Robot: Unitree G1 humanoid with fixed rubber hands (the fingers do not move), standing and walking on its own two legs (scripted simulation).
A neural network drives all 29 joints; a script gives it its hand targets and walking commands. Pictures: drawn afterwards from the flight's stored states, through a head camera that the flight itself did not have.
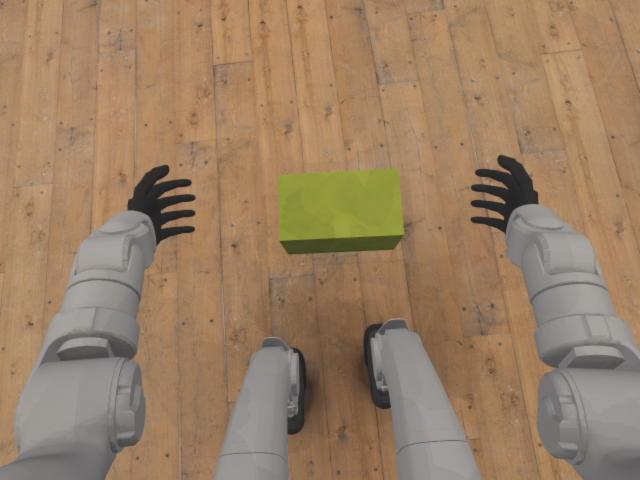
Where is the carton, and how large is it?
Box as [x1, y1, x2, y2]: [278, 168, 403, 254]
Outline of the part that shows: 397,168 278,175 279,240 288,254 393,249 403,235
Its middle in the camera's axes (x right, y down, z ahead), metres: +0.05 -0.06 +1.01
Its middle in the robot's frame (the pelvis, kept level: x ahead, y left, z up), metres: +0.56 -0.04 -0.58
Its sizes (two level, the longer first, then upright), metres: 0.291 0.165 0.173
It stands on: the floor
